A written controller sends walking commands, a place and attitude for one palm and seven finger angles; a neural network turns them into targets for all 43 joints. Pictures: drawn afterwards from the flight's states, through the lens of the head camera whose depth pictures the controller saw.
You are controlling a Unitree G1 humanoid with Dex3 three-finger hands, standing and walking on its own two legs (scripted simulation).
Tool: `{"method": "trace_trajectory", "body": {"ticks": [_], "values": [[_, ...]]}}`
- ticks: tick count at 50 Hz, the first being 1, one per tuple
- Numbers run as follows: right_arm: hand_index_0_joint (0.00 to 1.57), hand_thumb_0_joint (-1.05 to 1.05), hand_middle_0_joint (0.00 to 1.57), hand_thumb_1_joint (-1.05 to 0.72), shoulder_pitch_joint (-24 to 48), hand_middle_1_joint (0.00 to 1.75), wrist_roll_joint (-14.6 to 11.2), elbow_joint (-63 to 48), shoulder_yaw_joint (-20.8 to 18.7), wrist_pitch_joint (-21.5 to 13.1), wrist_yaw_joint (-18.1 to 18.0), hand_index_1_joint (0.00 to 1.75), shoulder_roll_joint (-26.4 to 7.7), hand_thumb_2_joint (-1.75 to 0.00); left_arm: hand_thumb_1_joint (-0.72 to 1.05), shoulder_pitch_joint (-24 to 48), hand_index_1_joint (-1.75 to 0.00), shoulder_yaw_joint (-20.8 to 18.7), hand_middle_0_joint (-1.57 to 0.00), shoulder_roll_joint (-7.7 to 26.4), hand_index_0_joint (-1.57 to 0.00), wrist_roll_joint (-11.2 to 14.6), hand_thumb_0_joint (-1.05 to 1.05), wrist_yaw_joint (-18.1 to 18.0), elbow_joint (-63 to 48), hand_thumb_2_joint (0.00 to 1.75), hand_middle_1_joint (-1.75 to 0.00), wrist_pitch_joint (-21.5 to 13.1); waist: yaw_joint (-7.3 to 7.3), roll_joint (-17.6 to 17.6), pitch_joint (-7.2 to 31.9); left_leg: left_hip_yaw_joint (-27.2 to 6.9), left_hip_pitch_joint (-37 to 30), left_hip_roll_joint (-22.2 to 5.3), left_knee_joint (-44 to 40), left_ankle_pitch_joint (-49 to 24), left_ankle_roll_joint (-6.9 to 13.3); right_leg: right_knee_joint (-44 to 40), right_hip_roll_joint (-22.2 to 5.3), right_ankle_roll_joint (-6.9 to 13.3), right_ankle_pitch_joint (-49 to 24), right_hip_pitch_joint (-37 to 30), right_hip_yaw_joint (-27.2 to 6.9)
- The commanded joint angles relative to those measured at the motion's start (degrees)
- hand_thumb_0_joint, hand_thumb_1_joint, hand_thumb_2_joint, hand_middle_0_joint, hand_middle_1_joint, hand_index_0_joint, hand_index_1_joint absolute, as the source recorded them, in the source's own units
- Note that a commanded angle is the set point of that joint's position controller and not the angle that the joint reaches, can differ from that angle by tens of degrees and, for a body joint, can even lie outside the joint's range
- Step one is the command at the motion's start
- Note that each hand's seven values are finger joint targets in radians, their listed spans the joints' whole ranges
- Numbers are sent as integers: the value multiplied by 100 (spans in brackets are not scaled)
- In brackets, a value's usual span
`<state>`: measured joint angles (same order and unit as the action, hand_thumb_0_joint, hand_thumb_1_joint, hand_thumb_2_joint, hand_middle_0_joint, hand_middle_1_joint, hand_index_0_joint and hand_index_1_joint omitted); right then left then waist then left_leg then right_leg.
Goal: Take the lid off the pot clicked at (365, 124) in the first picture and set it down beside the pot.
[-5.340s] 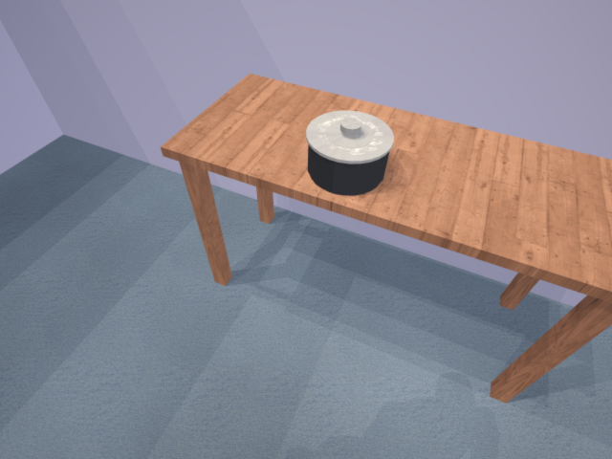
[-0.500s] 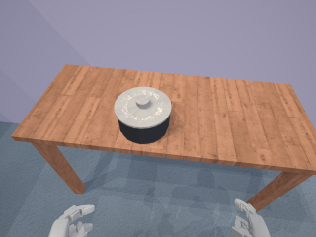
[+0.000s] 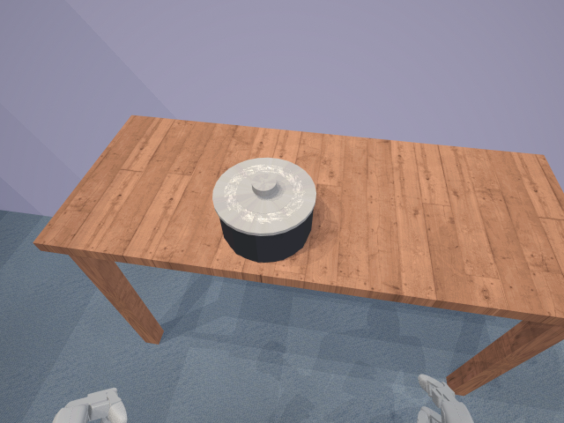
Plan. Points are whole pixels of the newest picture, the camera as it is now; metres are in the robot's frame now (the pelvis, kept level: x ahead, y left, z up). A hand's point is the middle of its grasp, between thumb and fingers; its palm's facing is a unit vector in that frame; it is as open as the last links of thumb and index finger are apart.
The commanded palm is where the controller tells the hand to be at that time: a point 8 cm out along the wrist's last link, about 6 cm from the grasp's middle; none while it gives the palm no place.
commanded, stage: raise the hand higher, near the body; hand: left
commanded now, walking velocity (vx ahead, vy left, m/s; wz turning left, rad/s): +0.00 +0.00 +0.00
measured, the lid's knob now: (264, 184) +0.52 +0.08 +0.01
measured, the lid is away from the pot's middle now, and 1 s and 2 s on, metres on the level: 0.00 0.00 0.00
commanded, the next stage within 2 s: reach forward and open the fingers in 0.66 s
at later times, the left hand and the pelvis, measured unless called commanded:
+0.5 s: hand (102, 381) +0.16 +0.23 +0.04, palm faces +0.25 -0.89 -0.39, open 3.1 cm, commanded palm +0.12 +0.27 +0.08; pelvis +0.01 +0.00 +0.00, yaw +0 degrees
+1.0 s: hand (81, 347) +0.18 +0.25 +0.07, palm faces -0.12 -0.18 -0.98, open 2.9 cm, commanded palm +0.17 +0.26 +0.13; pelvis -0.01 -0.01 -0.01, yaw -2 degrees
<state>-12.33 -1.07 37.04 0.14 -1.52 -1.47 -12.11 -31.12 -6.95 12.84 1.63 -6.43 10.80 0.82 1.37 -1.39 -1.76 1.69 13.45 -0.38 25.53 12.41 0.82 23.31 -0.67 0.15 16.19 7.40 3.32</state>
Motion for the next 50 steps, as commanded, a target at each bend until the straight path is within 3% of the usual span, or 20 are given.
{"method": "trace_trajectory", "body": {"ticks": [1,3,6,8,10,13,16,22,24,30,31,34,38,39,40,41,43,45,47,50], "values": [[20,0,20,-90,718,30,18,-981,-284,-485,-61,30,-734,-90,90,-321,-150,-392,-130,932,-130,2,0,-47,-1896,90,-150,-399,104,-108,817,-118,-998,61,-236,-1501,167,-400,97,102,-1449,344,26],[20,0,20,-90,715,30,14,-930,-293,-516,-73,30,-715,-90,90,-465,-150,-532,-130,1050,-130,-7,0,-78,-1965,90,-150,-386,108,-1,695,-136,-987,32,-258,-1570,165,-431,105,105,-1465,353,52],[20,0,20,-90,783,30,12,-917,-337,-459,-92,30,-688,-90,90,-889,-150,-387,-130,737,-130,-5,0,-11,-1668,90,-150,-377,67,408,370,-83,-923,33,-223,-1401,194,-493,100,43,-1468,493,72],[20,0,20,-90,805,30,0,-975,-342,-450,-88,30,-680,-90,90,-945,-150,-457,-130,853,-130,1,0,27,-2044,90,-150,-449,114,277,485,-75,-1026,13,-228,-1537,191,-497,85,48,-1567,400,52],[20,0,20,-90,794,30,21,-1051,-303,-531,-86,30,-665,-90,90,-910,-150,-474,-130,966,-130,0,0,60,-2836,90,-150,-560,195,-234,822,-67,-1208,14,-257,-1836,184,-449,83,62,-1660,218,24],[20,0,20,-90,792,30,42,-998,-299,-519,-108,30,-638,-90,90,-765,-150,-685,-130,1144,-130,-10,0,29,-2897,90,-150,-551,133,-75,537,-63,-1184,-11,-239,-1884,180,-546,103,49,-1764,336,33],[20,0,20,-90,832,30,38,-1049,-312,-439,-126,30,-600,-90,90,-1019,-150,-572,-130,875,-130,29,0,102,-2833,90,-150,-581,145,172,394,-12,-1182,-33,-243,-1838,190,-560,77,17,-1854,328,56],[20,0,20,-90,833,30,82,-1149,-232,-498,-124,30,-621,-90,90,-606,-150,-705,-130,1146,-130,8,0,131,-3802,90,-150,-737,187,-407,620,-36,-1372,-45,-296,-1886,163,-619,104,30,-1700,293,26],[20,0,20,-90,851,30,72,-1148,-253,-456,-136,30,-568,-90,90,-715,-150,-729,-130,1034,-130,47,0,136,-3606,90,-150,-718,149,104,324,-28,-1226,-63,-296,-1614,166,-676,98,24,-1621,335,46],[20,0,20,-90,915,30,91,-1245,-200,-509,-146,30,-614,-90,90,-380,-150,-976,-130,1332,-130,38,0,137,-4388,90,-150,-913,235,-322,670,-3,-1394,-61,-290,-1629,146,-687,100,29,-1586,234,-16],[20,0,20,-90,899,30,87,-1242,-190,-529,-148,30,-557,-90,90,-447,-150,-810,-130,1118,-130,72,0,141,-4355,90,-150,-903,193,-212,592,-12,-1356,-69,-293,-1629,148,-654,87,20,-1600,193,12],[20,0,20,-90,927,30,76,-1219,-217,-500,-139,30,-566,-90,90,-516,-150,-968,-130,1182,-130,90,0,145,-4262,90,-150,-922,202,123,470,-20,-1290,-103,-288,-1538,148,-693,99,20,-1582,240,-16],[20,0,20,-90,994,30,88,-1157,-206,-536,-133,30,-628,-90,90,-183,-150,-1306,-130,1496,-130,68,0,131,-4472,90,-150,-1032,250,-131,462,4,-1314,-75,-291,-1385,136,-775,105,22,-1472,316,-58],[20,0,20,-90,849,30,160,-1261,-114,-250,-73,30,-1083,-90,89,336,-150,-878,-127,2836,-127,-2318,0,-9,-4793,88,-150,-639,106,-481,555,26,-672,-9,-62,-1726,213,-129,185,4,-1585,735,-195],[20,0,20,-90,926,30,145,-1467,-166,-103,-5,30,-828,-90,87,387,-149,-788,-124,2235,-124,-2372,0,-85,-5018,86,-149,-418,203,-787,664,61,-556,-22,-33,-1982,191,14,165,73,-1526,719,13],[20,0,20,-90,900,30,133,-1391,-181,-38,49,30,-812,-90,86,289,-148,-628,-122,2042,-122,-2405,0,-80,-4803,84,-148,-322,154,-670,575,41,-543,-55,22,-2093,180,41,180,91,-1479,789,64],[20,0,20,-90,1048,30,67,-1422,-271,220,172,30,-879,-90,80,-568,-145,-788,-118,2379,-118,-3393,0,-14,-4124,85,-145,20,410,-416,642,43,-397,-80,125,-1810,151,84,310,177,-1308,801,-132],[20,0,20,-90,1155,30,40,-1529,-270,518,221,30,-1007,-90,74,-262,-139,-933,-114,2880,-114,-3926,0,118,-4127,88,-139,152,405,6,967,72,-217,-10,240,-1496,152,210,282,160,-1232,728,-206],[20,0,20,-90,1318,30,16,-1598,-247,660,201,30,-1053,-90,67,509,-131,-1005,-113,3352,-113,-4370,0,229,-4205,93,-131,197,354,50,1182,-14,-230,41,254,-1174,182,161,234,119,-1005,726,-314],[20,0,20,-90,1400,30,-34,-1602,-205,674,127,30,-1053,-90,57,1028,-114,-1005,-112,3790,-112,-4652,0,570,-4099,99,-114,199,327,-193,1513,-104,-462,113,326,-1128,269,53,160,47,-1082,630,-358]]}}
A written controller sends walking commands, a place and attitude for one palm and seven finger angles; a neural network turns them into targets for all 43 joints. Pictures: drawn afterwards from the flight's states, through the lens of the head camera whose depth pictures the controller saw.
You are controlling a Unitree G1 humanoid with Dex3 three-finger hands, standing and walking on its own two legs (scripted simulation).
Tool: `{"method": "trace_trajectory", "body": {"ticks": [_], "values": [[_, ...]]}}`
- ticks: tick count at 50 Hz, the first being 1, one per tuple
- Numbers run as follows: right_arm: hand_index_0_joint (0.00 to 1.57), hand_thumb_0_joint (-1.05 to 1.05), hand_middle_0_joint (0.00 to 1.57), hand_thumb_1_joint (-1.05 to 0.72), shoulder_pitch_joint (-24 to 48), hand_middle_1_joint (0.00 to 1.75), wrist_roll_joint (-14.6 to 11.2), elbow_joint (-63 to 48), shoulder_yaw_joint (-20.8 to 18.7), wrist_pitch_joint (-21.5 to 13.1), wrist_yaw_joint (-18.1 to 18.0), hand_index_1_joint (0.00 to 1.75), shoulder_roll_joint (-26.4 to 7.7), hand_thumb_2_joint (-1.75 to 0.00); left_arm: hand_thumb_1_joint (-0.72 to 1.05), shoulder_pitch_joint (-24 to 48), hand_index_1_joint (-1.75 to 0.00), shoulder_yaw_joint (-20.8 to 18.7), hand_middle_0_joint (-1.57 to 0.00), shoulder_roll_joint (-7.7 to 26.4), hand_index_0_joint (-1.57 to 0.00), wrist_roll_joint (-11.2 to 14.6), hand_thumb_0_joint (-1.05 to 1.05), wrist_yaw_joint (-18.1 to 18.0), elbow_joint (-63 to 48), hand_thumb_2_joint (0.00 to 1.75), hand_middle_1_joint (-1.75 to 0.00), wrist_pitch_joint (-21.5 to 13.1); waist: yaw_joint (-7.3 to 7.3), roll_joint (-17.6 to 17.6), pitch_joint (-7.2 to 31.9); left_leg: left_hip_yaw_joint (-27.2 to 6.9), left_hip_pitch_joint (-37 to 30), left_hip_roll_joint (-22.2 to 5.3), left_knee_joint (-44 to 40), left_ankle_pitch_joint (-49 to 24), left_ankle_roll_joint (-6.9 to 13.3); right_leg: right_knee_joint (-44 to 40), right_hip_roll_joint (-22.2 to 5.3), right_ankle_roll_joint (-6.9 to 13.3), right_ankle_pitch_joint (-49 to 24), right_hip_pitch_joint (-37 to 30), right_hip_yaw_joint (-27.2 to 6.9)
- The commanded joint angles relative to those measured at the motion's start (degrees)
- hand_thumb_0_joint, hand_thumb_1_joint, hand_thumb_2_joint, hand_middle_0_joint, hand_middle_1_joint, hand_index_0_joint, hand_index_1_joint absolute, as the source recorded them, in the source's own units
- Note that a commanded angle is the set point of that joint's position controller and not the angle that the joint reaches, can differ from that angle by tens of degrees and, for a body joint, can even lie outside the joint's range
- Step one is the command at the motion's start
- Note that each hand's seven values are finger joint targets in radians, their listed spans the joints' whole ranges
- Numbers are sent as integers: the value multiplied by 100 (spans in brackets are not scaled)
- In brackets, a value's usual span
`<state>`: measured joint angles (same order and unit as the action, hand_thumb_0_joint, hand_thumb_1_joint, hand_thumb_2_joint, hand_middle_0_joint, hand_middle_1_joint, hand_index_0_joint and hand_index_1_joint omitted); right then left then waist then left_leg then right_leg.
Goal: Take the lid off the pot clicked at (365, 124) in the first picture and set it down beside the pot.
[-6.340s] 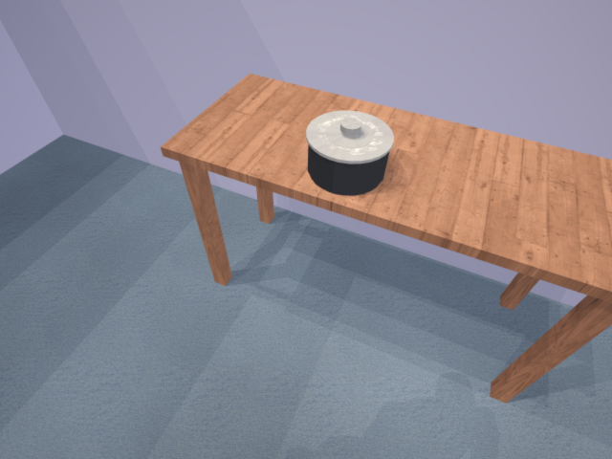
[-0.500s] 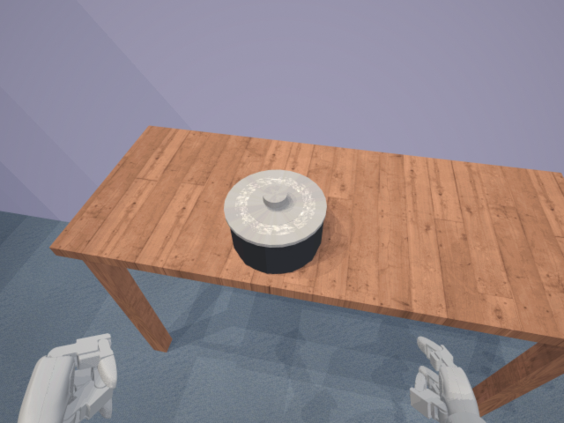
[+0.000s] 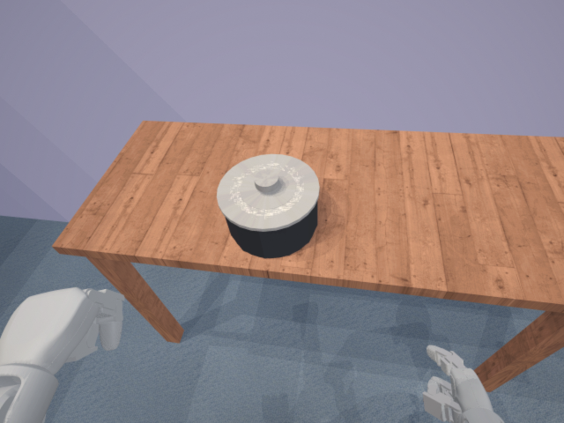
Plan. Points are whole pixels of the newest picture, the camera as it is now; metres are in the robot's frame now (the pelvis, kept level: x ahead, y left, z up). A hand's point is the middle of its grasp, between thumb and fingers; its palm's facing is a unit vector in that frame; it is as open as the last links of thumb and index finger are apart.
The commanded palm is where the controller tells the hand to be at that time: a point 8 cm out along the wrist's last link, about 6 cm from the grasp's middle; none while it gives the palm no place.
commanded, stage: reach forward and open the fingers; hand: left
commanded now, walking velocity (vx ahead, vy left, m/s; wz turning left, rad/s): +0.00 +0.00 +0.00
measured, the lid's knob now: (266, 180) +0.53 +0.11 +0.01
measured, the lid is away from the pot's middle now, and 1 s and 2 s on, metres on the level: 0.00 0.00 0.00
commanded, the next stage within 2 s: move the open hand above the knob in 0.86 s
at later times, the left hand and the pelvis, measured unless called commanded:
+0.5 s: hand (94, 326) +0.20 +0.27 +0.08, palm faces -0.29 -0.08 -0.96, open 7.0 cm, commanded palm +0.20 +0.27 +0.14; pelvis -0.03 +0.02 +0.01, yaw +2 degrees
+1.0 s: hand (103, 294) +0.25 +0.28 +0.08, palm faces -0.27 -0.11 -0.96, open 10.0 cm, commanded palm +0.25 +0.27 +0.15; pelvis -0.03 +0.03 +0.01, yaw +2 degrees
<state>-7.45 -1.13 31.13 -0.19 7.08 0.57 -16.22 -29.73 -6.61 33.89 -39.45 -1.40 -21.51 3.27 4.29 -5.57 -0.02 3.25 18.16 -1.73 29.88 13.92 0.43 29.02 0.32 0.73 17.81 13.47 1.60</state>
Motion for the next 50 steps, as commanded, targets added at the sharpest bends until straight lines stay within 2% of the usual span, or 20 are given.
{"method": "trace_trajectory", "body": {"ticks": [1,4,9,10,11,12,15,16,19,20,21,23,25,28,31,33,38,44,46,50], "values": [[20,0,20,-90,937,30,-113,-1006,-189,-181,-96,30,-554,-90,54,896,-104,-653,-114,1316,-114,-452,0,244,-678,101,-104,-42,-72,237,1095,-270,-918,256,-158,-1243,316,-563,55,-37,-1320,12,-152],[20,0,20,-90,878,30,-189,-929,-189,-199,-103,30,-586,-90,45,959,-93,-401,-111,1170,-111,-221,0,862,14,105,-93,-114,-213,747,643,-260,-801,322,-183,-1204,359,-684,32,-120,-1661,91,-113],[20,0,20,-90,961,30,-154,-1047,-90,-326,-261,30,-603,-90,30,2347,-76,-742,-105,1964,-105,-106,0,1370,-513,111,-76,-602,-213,471,921,-283,-1170,374,-270,-1263,398,-832,-32,-185,-1740,-83,-107],[20,0,20,-90,877,30,-58,-962,-62,-323,-309,30,-652,-90,28,2466,-72,-1186,-104,2406,-104,-170,0,1375,-397,112,-72,-785,-71,374,1076,-283,-1344,407,-277,-1429,406,-916,-14,-165,-1753,24,-80],[20,0,20,-90,880,30,-96,-977,-70,-344,-322,30,-549,-90,25,2351,-68,-962,-102,2061,-102,-108,0,1359,-228,112,-68,-882,-129,281,915,-287,-1345,377,-325,-1416,394,-889,-13,-135,-1735,-106,-42],[20,0,20,-90,768,30,-35,-876,-64,-282,-318,30,-622,-90,23,2387,-65,-1369,-101,2417,-101,-158,0,1349,-96,112,-65,-1000,-3,279,1043,-289,-1456,406,-351,-1519,383,-985,21,-112,-1673,1,10],[20,0,20,-90,719,30,-65,-783,-116,-180,-133,30,-604,-90,15,2111,-54,-1112,-97,1871,-97,-147,0,1356,543,112,-54,-1043,-5,314,633,-269,-1336,386,-474,-1434,328,-1056,72,-41,-1449,131,107],[20,0,20,-90,737,30,-139,-825,-178,-159,-65,30,-550,-90,13,2080,-51,-632,-96,1309,-96,-64,0,1344,591,113,-51,-1013,-115,269,492,-258,-1307,335,-510,-1332,309,-1025,70,-36,-1336,99,120],[20,0,20,-90,796,30,-155,-948,-254,-171,96,30,-568,-90,5,2386,-48,-164,-89,1014,-89,-86,0,1327,-17,114,-48,-952,-136,98,945,-285,-1536,290,-592,-1416,317,-1016,101,-17,-1267,-36,104],[20,0,20,-90,874,30,-76,-896,-221,-136,90,30,-653,-90,2,2615,-44,-384,-87,1423,-87,-208,0,1306,-73,115,-44,-948,-65,-12,1101,-311,-1581,338,-627,-1383,327,-1086,131,-20,-1190,102,81],[20,0,20,-90,918,30,-114,-956,-228,-144,69,30,-582,-90,-1,2920,-40,-169,-86,1280,-86,-203,0,1254,-256,116,-40,-943,-164,75,1067,-354,-1574,290,-660,-1287,320,-1035,124,-17,-1109,-43,82],[20,0,20,-90,1071,30,-25,-860,-140,-193,26,30,-632,-90,-6,3629,-34,-868,-84,2227,-84,-604,0,1172,-225,118,-34,-986,-54,-23,1280,-434,-1582,296,-678,-1210,347,-1076,201,52,-960,-6,1],[20,0,20,-90,893,30,-19,-666,-124,-142,-25,30,-615,-90,-12,3795,-29,-1107,-80,2429,-80,-696,0,1092,411,119,-29,-1033,-21,58,1236,-433,-1560,267,-749,-1183,337,-1064,149,91,-815,-48,62],[20,0,20,-90,987,30,-122,-707,-141,-23,87,30,-618,-90,-20,3549,-21,-807,-75,1842,-75,-552,0,1133,887,121,-21,-883,-18,52,808,-433,-1384,236,-893,-1036,294,-1130,217,125,-705,63,89],[20,0,20,-90,967,30,-167,-829,-235,-16,230,30,-545,-90,-20,3356,-14,303,-79,713,-79,-193,0,1203,467,122,-14,-776,-164,-116,977,-466,-1550,184,-969,-1083,250,-1033,183,67,-786,-3,162],[20,0,20,-90,1135,30,-135,-889,-201,-72,287,30,-575,-90,-21,3411,-8,378,-81,765,-81,-379,0,1317,346,123,-8,-665,-150,-56,1071,-521,-1509,218,-976,-947,275,-1076,263,81,-802,120,120],[20,0,20,-90,1052,30,-74,-661,-99,-15,107,30,-686,-90,-22,5036,-8,-1059,-82,2741,-82,-977,0,1148,636,125,-8,-744,-55,-20,1325,-594,-1386,187,-1027,-708,295,-996,273,175,-542,-215,29],[20,0,20,-90,836,30,-182,-753,-224,24,256,30,-554,-90,-22,3834,-8,395,-82,650,-82,-278,0,1299,1241,125,-8,-630,-162,26,1111,-501,-1579,159,-1026,-1038,247,-1041,207,119,-779,-56,164],[20,0,20,-90,897,30,-197,-774,-240,84,317,30,-619,-90,-22,3915,-8,788,-82,434,-82,-298,0,1426,1161,126,-8,-477,-273,151,941,-491,-1423,194,-1058,-857,231,-1079,227,88,-761,36,154],[20,0,20,-90,975,30,-169,-629,-183,74,183,30,-756,-90,-22,5827,-8,-87,-82,2046,-82,-891,0,1515,1061,127,-8,-236,-289,164,1330,-532,-1382,285,-1020,-691,288,-1092,233,115,-648,-161,34]]}}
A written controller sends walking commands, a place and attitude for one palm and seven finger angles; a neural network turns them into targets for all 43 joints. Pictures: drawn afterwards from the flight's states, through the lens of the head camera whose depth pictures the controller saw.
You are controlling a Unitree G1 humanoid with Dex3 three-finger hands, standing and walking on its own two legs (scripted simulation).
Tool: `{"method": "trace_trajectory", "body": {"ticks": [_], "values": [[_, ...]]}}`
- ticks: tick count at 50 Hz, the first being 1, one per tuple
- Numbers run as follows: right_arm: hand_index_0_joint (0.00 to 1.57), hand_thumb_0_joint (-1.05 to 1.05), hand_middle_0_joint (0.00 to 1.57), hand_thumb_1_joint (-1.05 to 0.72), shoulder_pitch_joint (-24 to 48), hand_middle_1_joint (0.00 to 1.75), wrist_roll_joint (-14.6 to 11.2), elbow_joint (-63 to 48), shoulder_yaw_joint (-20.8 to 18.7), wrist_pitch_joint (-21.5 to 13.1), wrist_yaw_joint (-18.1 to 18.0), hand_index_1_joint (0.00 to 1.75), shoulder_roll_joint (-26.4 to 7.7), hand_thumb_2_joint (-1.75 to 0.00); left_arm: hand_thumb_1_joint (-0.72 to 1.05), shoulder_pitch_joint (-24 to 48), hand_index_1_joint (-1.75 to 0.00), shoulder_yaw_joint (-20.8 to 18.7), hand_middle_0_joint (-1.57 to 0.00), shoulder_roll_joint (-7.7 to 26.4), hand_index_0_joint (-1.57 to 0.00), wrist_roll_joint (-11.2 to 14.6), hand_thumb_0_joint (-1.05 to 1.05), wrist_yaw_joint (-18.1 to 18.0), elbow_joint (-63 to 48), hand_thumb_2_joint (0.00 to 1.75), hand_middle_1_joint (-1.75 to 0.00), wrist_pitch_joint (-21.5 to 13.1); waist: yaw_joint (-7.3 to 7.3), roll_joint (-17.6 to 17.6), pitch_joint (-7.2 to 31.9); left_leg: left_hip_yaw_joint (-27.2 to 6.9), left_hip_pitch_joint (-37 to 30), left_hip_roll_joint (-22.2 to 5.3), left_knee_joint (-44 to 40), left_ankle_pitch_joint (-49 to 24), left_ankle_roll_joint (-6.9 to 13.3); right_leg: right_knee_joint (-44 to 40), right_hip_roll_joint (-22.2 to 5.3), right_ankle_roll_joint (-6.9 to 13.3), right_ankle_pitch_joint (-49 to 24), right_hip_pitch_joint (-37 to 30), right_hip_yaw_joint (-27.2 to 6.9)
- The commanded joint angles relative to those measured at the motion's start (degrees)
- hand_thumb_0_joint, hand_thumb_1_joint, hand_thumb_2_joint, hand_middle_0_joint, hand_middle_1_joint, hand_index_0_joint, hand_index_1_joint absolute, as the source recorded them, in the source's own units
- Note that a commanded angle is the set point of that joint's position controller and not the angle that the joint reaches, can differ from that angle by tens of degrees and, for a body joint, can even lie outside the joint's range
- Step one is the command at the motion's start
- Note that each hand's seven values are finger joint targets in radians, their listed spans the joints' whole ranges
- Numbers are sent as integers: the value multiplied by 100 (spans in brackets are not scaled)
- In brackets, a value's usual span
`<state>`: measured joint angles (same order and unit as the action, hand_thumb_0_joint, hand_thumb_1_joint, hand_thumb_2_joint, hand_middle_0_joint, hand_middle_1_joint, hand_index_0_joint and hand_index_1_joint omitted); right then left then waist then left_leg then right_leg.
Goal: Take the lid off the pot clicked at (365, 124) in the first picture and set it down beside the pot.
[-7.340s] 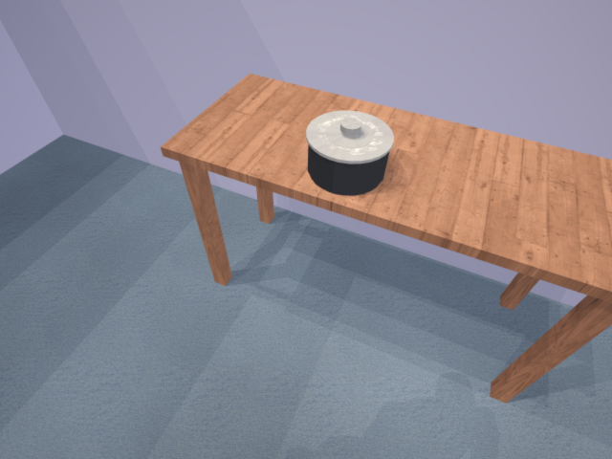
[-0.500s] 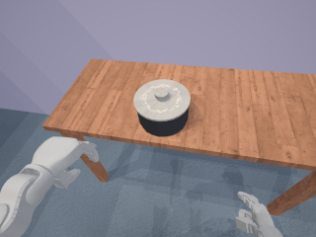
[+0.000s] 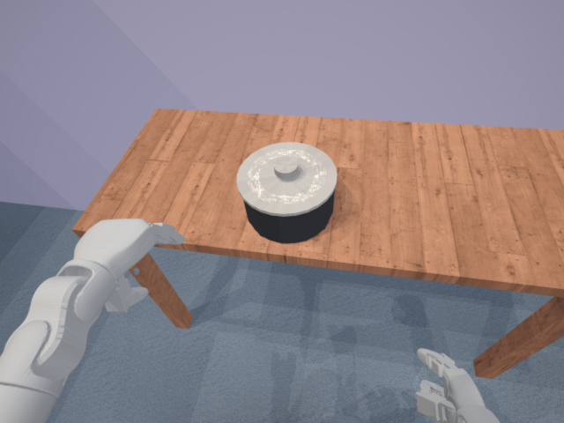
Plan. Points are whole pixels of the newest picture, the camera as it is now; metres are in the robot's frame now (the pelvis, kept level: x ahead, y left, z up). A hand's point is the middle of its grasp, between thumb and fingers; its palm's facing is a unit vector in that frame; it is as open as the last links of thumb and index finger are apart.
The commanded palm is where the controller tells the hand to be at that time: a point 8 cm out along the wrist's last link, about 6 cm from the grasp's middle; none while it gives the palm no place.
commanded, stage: move the open hand above the knob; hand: left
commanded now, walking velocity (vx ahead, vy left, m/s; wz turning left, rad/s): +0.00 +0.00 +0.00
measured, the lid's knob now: (285, 167) +0.56 +0.06 +0.01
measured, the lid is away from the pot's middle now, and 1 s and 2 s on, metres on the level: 0.00 0.00 0.00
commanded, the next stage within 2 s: none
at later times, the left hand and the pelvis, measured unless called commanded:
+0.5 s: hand (187, 216) +0.37 +0.19 +0.08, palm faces -0.26 -0.09 -0.96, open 10.0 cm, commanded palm +0.37 +0.18 +0.14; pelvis +0.02 -0.02 +0.00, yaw +0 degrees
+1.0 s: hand (236, 188) +0.44 +0.13 +0.07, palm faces -0.31 -0.05 -0.95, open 10.0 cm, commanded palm +0.45 +0.12 +0.14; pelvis +0.04 -0.03 +0.00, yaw -1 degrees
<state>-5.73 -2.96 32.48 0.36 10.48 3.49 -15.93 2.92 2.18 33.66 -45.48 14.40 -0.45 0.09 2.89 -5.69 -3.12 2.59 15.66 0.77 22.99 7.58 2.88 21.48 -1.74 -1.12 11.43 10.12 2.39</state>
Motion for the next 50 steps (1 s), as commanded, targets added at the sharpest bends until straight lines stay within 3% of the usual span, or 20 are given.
{"method": "trace_trajectory", "body": {"ticks": [1,3,4,5,6,9,11,15,18,21,24,26,30,33,34,35,39,42,45,50], "values": [[20,0,20,-90,798,30,13,-771,-219,-317,-172,30,-722,-90,-22,3088,-8,-952,-82,2142,-82,-296,0,-88,-1170,127,-8,14,-200,12,1766,-480,-1236,25,-279,-134,50,-297,420,312,-37,90,-60],[20,0,20,-90,777,30,52,-754,-151,-443,-217,30,-728,-90,-22,3336,-8,-1438,-82,2637,-82,-345,0,-124,-1102,127,-8,-127,-79,-154,2122,-571,-1525,26,-256,-346,71,-318,470,376,-141,42,-89],[20,0,20,-90,710,30,23,-776,-153,-481,-255,30,-577,-90,-22,3122,-8,-978,-82,1971,-82,-135,0,-121,-926,127,-8,-189,-153,-47,2060,-494,-1549,19,-187,-537,85,-270,413,355,-316,-54,-64],[20,0,20,-90,655,30,46,-665,-158,-446,-236,30,-670,-90,-22,2874,-8,-1028,-82,1926,-82,-68,0,-81,-616,127,-8,-211,-113,-139,1978,-483,-1581,49,-249,-591,61,-356,429,368,-364,82,-13],[20,0,20,-90,591,30,8,-728,-193,-418,-196,30,-594,-90,-22,2481,-8,-394,-82,1106,-82,133,0,-31,-458,127,-8,-165,-210,-58,1643,-438,-1452,38,-249,-589,48,-333,420,333,-438,112,38],[20,0,20,-90,419,30,-87,-703,-292,-321,10,30,-700,-90,-22,1561,-8,226,-82,270,-82,192,0,170,318,127,-8,121,-264,535,1204,-319,-1142,31,-237,-505,19,-355,451,289,-481,333,98],[20,0,20,-90,554,30,-101,-790,-299,-262,59,30,-768,-90,-22,1901,-8,273,-82,448,-82,44,0,215,97,127,-8,222,-259,491,1222,-258,-999,93,-227,-393,3,-325,442,278,-460,265,60],[20,0,20,-90,670,30,-13,-760,-238,-326,-83,30,-757,-90,-22,4171,-8,-715,-82,2045,-82,-409,0,38,-932,127,-8,104,-217,15,2254,-377,-1492,98,-101,-682,66,-237,418,345,-645,-54,-103],[20,0,20,-90,488,30,25,-688,-161,-359,-162,30,-740,-90,-22,3945,-8,-1120,-82,2229,-82,-308,0,-96,-221,127,-8,-11,-123,169,2319,-372,-1422,100,-90,-929,90,-218,430,381,-920,-210,-128],[20,0,20,-90,353,30,-114,-597,-225,-223,-62,30,-664,-90,-22,3015,-8,49,-82,573,-82,-14,0,-98,870,127,-8,184,-263,389,1478,-198,-1013,83,-118,-762,39,-163,403,297,-904,155,10],[20,0,20,-90,401,30,-180,-691,-293,-182,104,30,-761,-90,-22,2543,-8,486,-82,136,-82,-34,0,-4,1040,127,-8,426,-265,569,1448,-92,-905,104,-60,-727,12,-138,403,271,-1002,154,-12],[20,0,20,-90,532,30,-154,-746,-308,-125,86,30,-780,-90,-22,3507,-8,577,-82,378,-82,-198,0,24,383,127,-8,533,-354,453,1788,-119,-1036,158,-5,-710,44,-130,395,266,-1081,79,-74],[20,0,20,-90,487,30,-48,-662,-233,-268,-124,30,-728,-90,-22,5328,-8,-323,-82,1729,-82,-439,0,-90,-205,127,-8,390,-369,260,2721,-264,-1383,175,199,-1064,137,1,357,319,-1501,-204,-295],[20,0,20,-90,200,30,-91,-465,-196,-218,-167,30,-780,-90,-22,4559,-8,-605,-82,1690,-82,-282,0,-139,1115,127,-8,353,-291,832,2349,-184,-1097,152,116,-1126,151,-25,365,283,-1700,-273,-215],[20,0,20,-90,221,30,-135,-451,-203,-186,-166,30,-689,-90,-22,4218,-8,-195,-82,1068,-82,-128,0,-148,1520,127,-8,374,-328,859,2001,-100,-888,139,120,-1067,136,45,317,245,-1760,-219,-175],[20,0,20,-90,169,30,-154,-412,-196,-166,-127,30,-759,-90,-22,3913,-8,-215,-82,1029,-82,-116,0,-149,1856,127,-8,399,-260,959,1935,-69,-806,162,103,-1052,107,35,322,232,-1755,-142,-144],[20,0,20,-90,337,30,-194,-589,-307,-76,102,30,-734,-90,-22,4101,-8,939,-82,-137,-82,-201,0,-74,1263,127,-8,631,-381,294,2056,-39,-1085,164,232,-1382,58,149,356,265,-1921,99,-72],[20,0,20,-90,409,30,-124,-706,-328,-84,83,30,-772,-90,-22,5237,-8,511,-82,638,-82,-380,0,-80,230,127,-8,674,-416,303,2821,-188,-1503,198,404,-1833,122,237,394,276,-2370,-99,-161],[20,0,20,-90,207,30,-121,-496,-254,-82,-68,30,-790,-90,-22,5608,-8,-44,-82,1237,-82,-365,0,-121,1052,127,-8,657,-452,988,2603,-159,-1093,221,353,-1539,161,224,370,225,-2512,-266,-205],[20,0,20,-90,92,30,-164,-327,-246,-28,-36,30,-726,-90,-22,5550,-8,578,-82,346,-82,-333,0,-289,1946,127,-8,739,-419,558,2420,-73,-1029,177,290,-1406,80,308,353,265,-2044,150,-102]]}}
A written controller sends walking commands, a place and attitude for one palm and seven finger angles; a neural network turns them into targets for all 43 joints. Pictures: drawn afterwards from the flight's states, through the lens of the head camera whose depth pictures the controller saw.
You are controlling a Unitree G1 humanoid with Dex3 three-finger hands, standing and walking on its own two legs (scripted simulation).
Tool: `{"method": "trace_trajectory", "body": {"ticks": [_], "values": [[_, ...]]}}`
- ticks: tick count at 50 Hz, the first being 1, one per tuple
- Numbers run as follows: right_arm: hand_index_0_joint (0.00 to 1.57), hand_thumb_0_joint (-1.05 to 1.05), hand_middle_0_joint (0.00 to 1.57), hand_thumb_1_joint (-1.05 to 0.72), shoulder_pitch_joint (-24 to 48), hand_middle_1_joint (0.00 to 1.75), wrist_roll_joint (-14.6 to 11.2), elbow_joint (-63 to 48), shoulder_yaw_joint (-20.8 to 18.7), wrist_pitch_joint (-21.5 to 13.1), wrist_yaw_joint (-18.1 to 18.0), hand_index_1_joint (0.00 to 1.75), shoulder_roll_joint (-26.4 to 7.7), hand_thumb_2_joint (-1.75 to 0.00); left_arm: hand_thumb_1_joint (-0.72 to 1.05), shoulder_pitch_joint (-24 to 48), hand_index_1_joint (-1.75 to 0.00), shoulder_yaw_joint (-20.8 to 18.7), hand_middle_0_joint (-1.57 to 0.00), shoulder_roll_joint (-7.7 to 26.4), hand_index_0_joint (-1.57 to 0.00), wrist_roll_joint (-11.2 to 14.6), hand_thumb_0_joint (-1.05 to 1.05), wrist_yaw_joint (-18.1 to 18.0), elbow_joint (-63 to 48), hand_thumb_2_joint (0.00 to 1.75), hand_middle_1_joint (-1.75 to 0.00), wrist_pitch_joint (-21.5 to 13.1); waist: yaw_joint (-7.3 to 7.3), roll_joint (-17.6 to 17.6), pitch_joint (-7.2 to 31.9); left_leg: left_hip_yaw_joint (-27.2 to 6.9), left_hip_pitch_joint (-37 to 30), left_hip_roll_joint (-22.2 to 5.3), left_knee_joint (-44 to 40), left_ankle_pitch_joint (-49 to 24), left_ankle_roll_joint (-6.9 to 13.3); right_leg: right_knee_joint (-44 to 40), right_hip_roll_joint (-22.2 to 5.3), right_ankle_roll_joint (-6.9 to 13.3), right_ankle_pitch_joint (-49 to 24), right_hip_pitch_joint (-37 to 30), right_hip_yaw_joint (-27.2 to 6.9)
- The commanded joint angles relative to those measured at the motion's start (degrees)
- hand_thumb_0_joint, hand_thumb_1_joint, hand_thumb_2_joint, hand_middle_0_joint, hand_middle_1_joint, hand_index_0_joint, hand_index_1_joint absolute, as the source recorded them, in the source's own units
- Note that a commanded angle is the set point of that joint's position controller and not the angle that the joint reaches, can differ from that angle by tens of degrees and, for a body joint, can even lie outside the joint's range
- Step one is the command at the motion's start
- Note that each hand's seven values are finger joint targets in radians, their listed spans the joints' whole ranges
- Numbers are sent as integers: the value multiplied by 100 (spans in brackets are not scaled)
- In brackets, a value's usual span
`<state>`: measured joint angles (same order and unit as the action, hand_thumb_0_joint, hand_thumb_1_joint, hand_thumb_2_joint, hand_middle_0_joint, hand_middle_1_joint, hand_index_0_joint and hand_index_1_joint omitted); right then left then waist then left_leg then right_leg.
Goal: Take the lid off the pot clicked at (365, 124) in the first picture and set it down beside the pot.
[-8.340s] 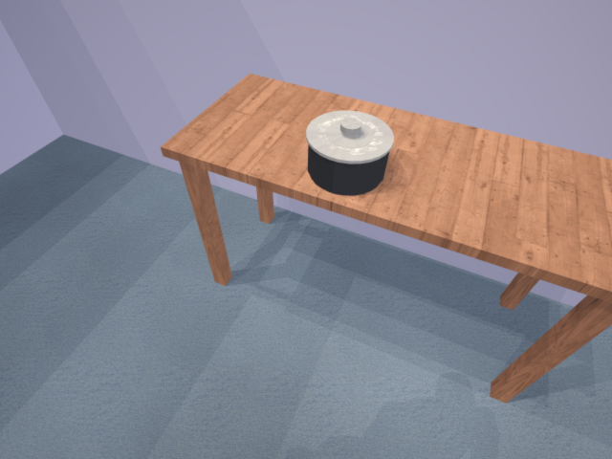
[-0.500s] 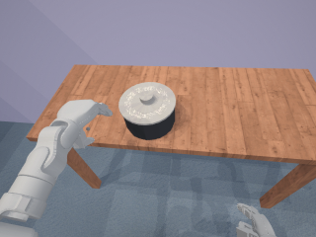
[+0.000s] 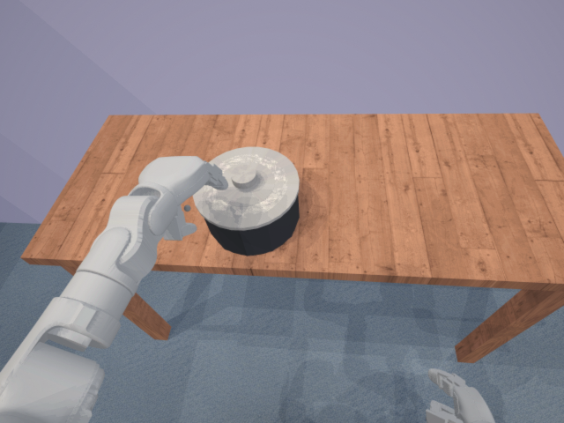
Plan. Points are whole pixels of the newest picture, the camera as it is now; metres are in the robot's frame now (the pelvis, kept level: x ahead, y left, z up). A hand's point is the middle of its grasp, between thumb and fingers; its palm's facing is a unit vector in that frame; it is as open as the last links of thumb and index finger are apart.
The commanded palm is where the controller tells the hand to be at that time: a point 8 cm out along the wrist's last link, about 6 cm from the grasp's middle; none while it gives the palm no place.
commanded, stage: move the open hand above the knob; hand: left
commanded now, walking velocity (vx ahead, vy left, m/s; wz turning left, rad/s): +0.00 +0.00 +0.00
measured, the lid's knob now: (244, 176) +0.52 +0.10 +0.01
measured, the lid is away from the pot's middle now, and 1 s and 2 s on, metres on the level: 0.00 0.00 0.00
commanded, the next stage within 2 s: lower the open fingers around the knob in 1.26 s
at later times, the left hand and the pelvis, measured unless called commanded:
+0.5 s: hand (221, 173) +0.47 +0.12 +0.08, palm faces -0.34 -0.03 -0.94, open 10.0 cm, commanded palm +0.48 +0.11 +0.14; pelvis +0.00 +0.01 +0.00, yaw -1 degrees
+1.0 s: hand (231, 162) +0.49 +0.10 +0.08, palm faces -0.36 -0.04 -0.93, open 10.0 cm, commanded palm +0.49 +0.10 +0.14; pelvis +0.00 +0.01 +0.00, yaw -3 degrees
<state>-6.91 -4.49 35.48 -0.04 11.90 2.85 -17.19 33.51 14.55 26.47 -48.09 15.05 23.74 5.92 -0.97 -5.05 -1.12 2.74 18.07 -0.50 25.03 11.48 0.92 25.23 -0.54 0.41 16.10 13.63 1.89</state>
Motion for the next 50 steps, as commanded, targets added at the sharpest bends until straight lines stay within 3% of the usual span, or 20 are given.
{"method": "trace_trajectory", "body": {"ticks": [1,5,6,8,9,13,14,15,16,18,21,25,28,30,36,38,41,42,47,50], "values": [[20,0,20,-90,232,30,-25,-645,-246,-159,56,30,-558,-90,-22,2544,-8,-268,-82,575,-82,-33,0,-369,-468,127,-8,224,-116,232,2177,-81,-1357,278,143,-1900,270,-30,231,130,-2498,-74,-26],[20,0,20,-90,189,30,-5,-679,-296,-145,109,30,-622,-90,-22,3207,-8,-294,-82,706,-82,-207,0,-348,-685,127,-8,355,-196,325,2769,-213,-1701,286,315,-2199,284,20,310,143,-2629,-19,-25],[20,0,20,-90,165,30,-3,-641,-310,-133,80,30,-594,-90,-22,3390,-8,-151,-82,542,-82,-129,0,-340,-603,127,-8,383,-275,329,2680,-179,-1654,273,347,-2192,299,45,285,133,-2694,-14,-42],[20,0,20,-90,34,30,3,-509,-291,-135,31,30,-666,-90,-22,3708,-8,-474,-82,920,-82,-217,0,-314,-71,127,-8,400,-282,865,2592,-179,-1428,289,294,-1975,308,-14,308,111,-2733,-39,-43],[20,0,20,-90,3,30,-13,-460,-283,-113,-10,30,-622,-90,-22,3734,-8,-313,-82,722,-82,-124,0,-326,235,127,-8,421,-332,906,2400,-118,-1263,285,277,-1835,310,27,272,89,-2710,-43,-42],[20,0,20,-90,-168,30,57,-361,-274,-201,-57,30,-618,-90,-22,4242,-8,-570,-82,950,-82,-209,0,-424,486,127,-8,335,-259,693,2823,-150,-1330,279,290,-1930,304,95,243,140,-2735,-59,-124],[20,0,20,-90,-176,30,64,-357,-283,-197,-55,30,-554,-90,-22,4204,-8,-251,-82,523,-82,-134,0,-456,642,127,-8,350,-303,546,2715,-137,-1301,271,335,-1997,312,143,228,147,-2737,37,-118],[20,0,20,-90,-275,30,79,-294,-312,-211,-46,30,-600,-90,-22,4265,-8,-458,-82,705,-82,-222,0,-489,767,127,-8,346,-280,629,2763,-152,-1373,257,326,-2027,294,136,264,146,-2722,99,-69],[20,0,20,-90,-269,30,72,-304,-321,-205,-38,30,-565,-90,-22,4177,-8,-204,-82,377,-82,-178,0,-495,892,127,-8,363,-321,506,2685,-124,-1391,238,355,-2154,290,162,267,142,-2733,152,-44],[20,0,20,-90,-374,30,65,-243,-323,-218,-40,30,-612,-90,-22,4177,-8,-334,-82,485,-82,-290,0,-501,1420,127,-8,378,-324,861,2636,-127,-1237,246,334,-2097,277,130,298,124,-2745,166,-23],[20,0,20,-90,-470,30,84,-194,-367,-216,-53,30,-598,-90,-22,4468,-8,-132,-82,215,-82,-240,0,-542,1578,127,-8,474,-411,633,2568,-75,-1228,234,351,-2013,283,134,293,122,-2673,276,-21],[20,0,20,-90,-690,30,146,-91,-433,-293,-95,30,-620,-90,-22,5514,-8,-54,-82,176,-82,-312,0,-588,1331,127,-8,475,-572,492,2993,-188,-1463,210,433,-2014,310,138,303,164,-2589,555,-128],[20,0,20,-90,-896,30,164,88,-452,-368,-161,30,-657,-90,-22,5569,-8,-268,-82,343,-82,-324,0,-645,1967,127,-8,532,-627,899,2901,-162,-1213,185,419,-1849,316,124,306,152,-2565,543,-158],[20,0,20,-90,-932,30,177,90,-421,-394,-176,30,-683,-90,-22,5350,-8,-458,-82,537,-82,-343,0,-716,2234,127,-8,572,-518,776,2938,-135,-1076,202,356,-1744,297,154,291,155,-2509,459,-168],[20,0,20,-90,-950,30,173,56,-418,-421,-182,30,-652,-90,-22,5163,-8,-251,-82,252,-82,-446,0,-789,2723,127,-8,709,-512,771,2721,-19,-858,166,317,-1680,285,143,309,134,-2429,438,-110],[20,0,20,-90,-975,30,190,1,-433,-462,-220,30,-685,-90,-22,5489,-8,-565,-82,716,-82,-479,0,-777,2411,127,-8,678,-501,799,3116,-78,-917,184,348,-1744,325,107,273,139,-2634,233,-237],[20,0,20,-90,-1039,30,184,63,-463,-492,-275,30,-635,-90,-22,5745,-8,-208,-82,312,-82,-388,0,-736,2408,127,-8,669,-665,675,2872,-38,-982,180,353,-1592,357,54,290,129,-2495,445,-221],[20,0,20,-90,-1120,30,180,93,-475,-518,-282,30,-686,-90,-22,5812,-8,-361,-82,545,-82,-467,0,-734,2379,127,-8,655,-666,734,2909,-69,-1026,174,339,-1492,356,17,308,128,-2384,560,-233],[20,0,20,-90,-1147,30,154,126,-458,-534,-299,30,-696,-90,-22,5432,-8,-165,-82,299,-82,-436,0,-612,2786,127,-8,616,-692,781,2677,-48,-945,184,330,-1407,336,-1,318,115,-2266,688,-196],[20,0,20,-90,-1155,30,172,119,-489,-536,-276,30,-687,-90,-22,5742,-8,-93,-82,219,-82,-429,0,-591,2403,127,-8,533,-711,549,2947,-92,-1229,159,396,-1650,337,43,310,136,-2343,735,-210]]}}
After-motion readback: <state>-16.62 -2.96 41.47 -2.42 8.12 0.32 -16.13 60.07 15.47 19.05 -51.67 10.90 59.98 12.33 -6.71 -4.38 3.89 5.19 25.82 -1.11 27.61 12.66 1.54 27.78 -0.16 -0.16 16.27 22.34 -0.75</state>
